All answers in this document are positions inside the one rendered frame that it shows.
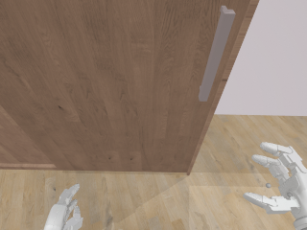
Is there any handle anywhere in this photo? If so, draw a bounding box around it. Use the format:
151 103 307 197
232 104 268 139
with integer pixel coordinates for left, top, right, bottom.
199 5 236 102

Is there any wardrobe door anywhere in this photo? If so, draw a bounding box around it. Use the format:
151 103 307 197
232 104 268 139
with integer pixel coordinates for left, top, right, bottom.
0 0 250 173
0 105 53 164

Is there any robot right forearm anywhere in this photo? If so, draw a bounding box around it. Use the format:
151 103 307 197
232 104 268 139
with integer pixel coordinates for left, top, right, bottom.
294 216 307 230

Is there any robot right hand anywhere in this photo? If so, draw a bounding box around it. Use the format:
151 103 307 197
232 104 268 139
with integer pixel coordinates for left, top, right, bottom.
243 142 307 219

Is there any robot left hand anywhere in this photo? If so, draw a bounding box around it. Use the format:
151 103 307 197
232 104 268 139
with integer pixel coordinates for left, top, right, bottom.
43 183 83 230

